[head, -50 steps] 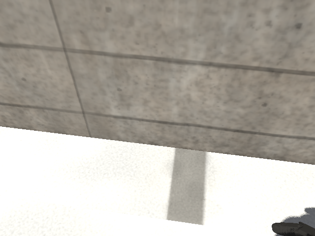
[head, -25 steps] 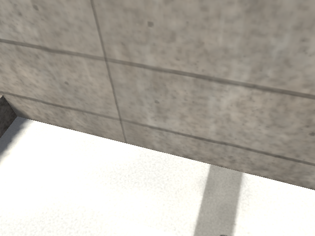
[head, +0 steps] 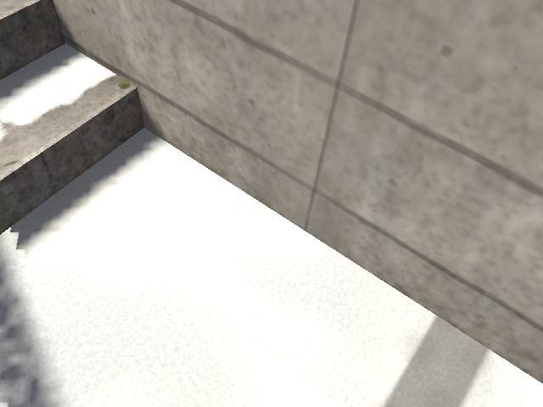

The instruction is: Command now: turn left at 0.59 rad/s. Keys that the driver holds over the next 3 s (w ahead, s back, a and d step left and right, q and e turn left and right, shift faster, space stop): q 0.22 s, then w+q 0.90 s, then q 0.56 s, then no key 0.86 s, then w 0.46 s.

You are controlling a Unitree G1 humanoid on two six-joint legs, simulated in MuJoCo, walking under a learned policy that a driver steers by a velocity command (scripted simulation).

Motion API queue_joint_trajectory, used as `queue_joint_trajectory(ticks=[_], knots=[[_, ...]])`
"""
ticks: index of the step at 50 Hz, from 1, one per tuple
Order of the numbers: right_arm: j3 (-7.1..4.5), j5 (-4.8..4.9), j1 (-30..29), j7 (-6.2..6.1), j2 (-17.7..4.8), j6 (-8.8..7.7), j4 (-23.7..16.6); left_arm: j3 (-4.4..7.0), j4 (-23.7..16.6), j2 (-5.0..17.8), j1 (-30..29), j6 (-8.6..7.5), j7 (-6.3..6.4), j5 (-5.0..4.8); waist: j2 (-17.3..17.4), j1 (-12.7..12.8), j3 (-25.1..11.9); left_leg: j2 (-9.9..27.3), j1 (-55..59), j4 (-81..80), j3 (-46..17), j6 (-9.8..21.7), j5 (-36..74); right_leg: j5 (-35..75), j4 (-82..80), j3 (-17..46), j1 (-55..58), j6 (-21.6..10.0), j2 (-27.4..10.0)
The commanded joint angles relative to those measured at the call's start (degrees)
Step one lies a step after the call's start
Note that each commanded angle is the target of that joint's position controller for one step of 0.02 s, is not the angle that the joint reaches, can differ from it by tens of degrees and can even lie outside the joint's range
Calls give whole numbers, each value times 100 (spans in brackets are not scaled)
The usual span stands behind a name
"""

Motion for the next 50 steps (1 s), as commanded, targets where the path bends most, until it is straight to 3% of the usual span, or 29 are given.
queue_joint_trajectory(ticks=[1,5,8,11,12,13,14,15,16,17,19,22,26,27,28,30,32,33,34,35,36,37,38,39,40,41,43,45,50], knots=[[-246,26,-171,-89,-908,-15,-413,70,-437,390,-73,-96,0,-29,1104,-9,-854,1215,1034,-582,-1429,976,1508,193,-777,216,-130,35,25],[-319,8,-166,-98,-1094,46,-460,22,-482,384,-205,-164,-113,-65,1198,-112,-747,1189,778,-599,-2004,994,566,7,-1918,291,466,-40,160],[-340,30,-185,-54,-1124,67,-486,43,-462,494,-102,-228,-178,-116,1292,-113,-707,1144,739,-585,-2439,971,591,-31,-2548,315,864,-148,247],[-337,133,-365,-72,-1077,125,-530,64,-331,499,269,-304,-226,-109,1179,136,-759,862,598,-308,-2515,714,720,795,-3981,201,1700,-342,214],[-293,142,-284,-84,-935,131,-545,112,-266,668,508,-309,-214,-63,911,173,-961,598,127,-44,-2289,477,-226,1056,-4322,411,2433,-532,-227],[-191,88,-170,-58,-595,119,-605,171,-299,1038,560,-264,-181,39,-253,60,-959,-34,-943,1027,-1430,144,-1814,540,-4646,1576,3071,-1087,-1357],[-248,82,-257,-34,-759,40,-706,231,-300,1228,515,-252,-223,246,-1321,102,-507,-609,-1987,2291,-473,-45,-2387,-177,-5136,2895,2678,-1809,-2137],[-328,27,-223,-10,-1046,-27,-670,160,-447,993,231,-306,-207,244,-987,37,-307,-66,-2211,3128,-534,-167,-1947,-855,-5229,2849,2471,-1942,-2281],[-367,35,-107,27,-1118,-45,-553,100,-492,762,45,-331,-149,122,-826,-33,-201,25,-2320,3407,-422,-249,-1532,-1068,-5236,2365,2498,-1711,-1957],[-361,11,37,39,-1022,-34,-431,72,-510,688,-6,-349,-93,13,-750,-45,-152,79,-2458,3655,-303,-376,-1224,-1049,-5207,1972,2678,-1488,-1671],[-281,22,-66,121,-776,-65,-458,22,-468,617,224,-365,-20,-35,-613,148,-68,238,-2716,4041,-81,-548,-804,-653,-5259,1448,2805,-1429,-1553],[-211,138,-304,196,-576,-150,-643,65,-387,711,625,-363,-28,-18,-705,399,-40,425,-2828,3638,201,-688,-421,-478,-5425,918,2996,-1430,-1479],[-112,110,-506,285,-388,-227,-818,139,-323,890,762,-379,-111,-23,-679,514,63,619,-2374,2590,435,-684,-202,9,-5482,357,2806,-1479,-1598],[-81,110,-550,312,-332,-242,-851,165,-303,950,761,-385,-135,-38,-671,520,102,646,-2152,2294,508,-631,-215,112,-5478,201,2683,-1468,-1626],[-40,158,-591,336,-236,-240,-882,179,-274,949,744,-404,-149,-116,-682,506,138,650,-1948,1976,582,-553,-258,155,-5455,100,2610,-1461,-1669],[-36,158,-562,376,-289,-232,-904,220,-222,1039,736,-428,-204,-176,-651,465,170,635,-1524,1573,725,-393,-454,182,-5359,-87,2503,-1423,-1745],[-64,165,-478,392,-377,-216,-924,255,-160,1095,731,-418,-264,-245,-594,370,164,575,-1173,1229,881,-192,-598,146,-5169,-166,2517,-1364,-1885],[-91,165,-267,389,-396,-213,-867,259,-133,1102,652,-393,-285,-279,-497,183,120,459,-744,895,1039,-62,-484,300,-4892,-326,2397,-1277,-1875],[-182,158,182,362,-519,-205,-717,234,-111,1036,642,-384,-292,-263,-346,-74,-88,196,86,662,1224,72,-424,1089,-4229,-617,2121,-1139,-1726],[-394,207,1044,298,-874,-188,-458,127,-75,735,796,-401,-300,-166,78,-453,-618,-14,1381,521,1124,265,-425,2019,-2816,-1102,1712,-912,-1370],[-594,214,1947,180,-1583,-170,-361,-33,-386,297,711,-463,-291,45,1474,-753,-1109,1285,2921,-20,-1205,900,-1019,781,-335,-1470,-58,-428,-773],[-554,186,1906,233,-1877,-299,-517,-123,-761,107,437,-626,-269,7,2160,-591,-1594,2162,3425,-1284,-4189,1756,-2247,-1140,1010,-249,-1593,-310,109],[-398,153,1716,290,-1340,-436,-514,10,-781,672,131,-742,-328,-256,1352,-702,-1202,2280,3239,-1460,-3829,1695,-2369,-696,1426,236,-2131,-432,-238],[-297,118,1535,301,-1052,-502,-479,21,-752,727,78,-814,-370,-306,1224,-538,-794,2106,2755,-1304,-3121,1549,-1951,-227,1237,179,-2125,-610,-468],[-233,110,1192,303,-871,-506,-507,17,-643,682,135,-840,-353,-167,750,-324,-539,1832,2155,-1200,-2482,1355,-1292,211,806,174,-1783,-644,-672],[-181,72,872,287,-751,-497,-540,40,-571,661,178,-829,-346,-37,746,-134,-394,1566,1655,-1239,-2000,1231,-666,554,331,202,-1394,-624,-775],[-154,7,605,221,-713,-509,-552,35,-460,557,249,-753,-393,18,825,47,-318,1311,1192,-1420,-1576,1212,266,1011,-5,96,-970,-504,-704],[-166,48,696,141,-755,-535,-416,7,-432,436,125,-684,-390,55,646,71,-264,1186,1080,-1461,-1235,1234,1041,1414,-487,15,-954,-332,-559],[-212,147,1199,-13,-831,-499,-6,-143,-728,77,-1109,-725,-457,-18,716,-300,-15,878,884,-1385,-878,933,1257,2748,-2608,-64,-553,-205,-128]])
Next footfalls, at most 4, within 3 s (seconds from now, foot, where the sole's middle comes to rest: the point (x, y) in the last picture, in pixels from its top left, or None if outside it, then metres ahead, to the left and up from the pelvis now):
0.24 right None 0.06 -0.14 -0.78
0.70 left None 0.11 0.21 -0.78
1.20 right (152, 376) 0.50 0.26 -0.78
1.64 left None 0.34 0.43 -0.78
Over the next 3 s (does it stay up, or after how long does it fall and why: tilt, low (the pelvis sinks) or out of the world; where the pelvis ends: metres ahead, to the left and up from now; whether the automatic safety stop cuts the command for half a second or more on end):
stays up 0.45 0.44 0.00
